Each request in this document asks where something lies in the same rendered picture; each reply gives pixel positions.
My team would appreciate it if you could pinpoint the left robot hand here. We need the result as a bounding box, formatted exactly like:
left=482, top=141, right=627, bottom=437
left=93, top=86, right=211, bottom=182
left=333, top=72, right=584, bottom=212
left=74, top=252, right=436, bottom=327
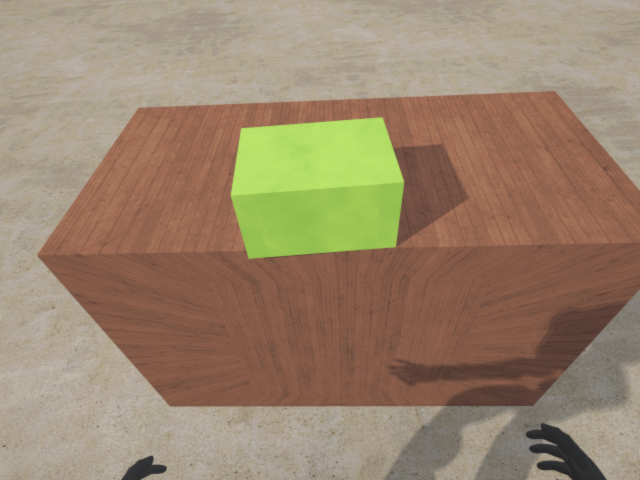
left=121, top=456, right=167, bottom=480

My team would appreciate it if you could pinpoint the pedestal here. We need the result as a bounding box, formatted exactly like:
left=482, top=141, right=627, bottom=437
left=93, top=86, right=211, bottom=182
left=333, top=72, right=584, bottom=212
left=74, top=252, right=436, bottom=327
left=37, top=91, right=640, bottom=407

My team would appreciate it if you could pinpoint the right robot hand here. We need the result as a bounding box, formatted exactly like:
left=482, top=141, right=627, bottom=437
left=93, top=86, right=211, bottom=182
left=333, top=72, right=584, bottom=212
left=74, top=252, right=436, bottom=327
left=526, top=423, right=607, bottom=480

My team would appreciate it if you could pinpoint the carton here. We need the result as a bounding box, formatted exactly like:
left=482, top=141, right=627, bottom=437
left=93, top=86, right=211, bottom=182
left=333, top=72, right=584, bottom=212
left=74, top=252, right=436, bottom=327
left=231, top=117, right=404, bottom=259

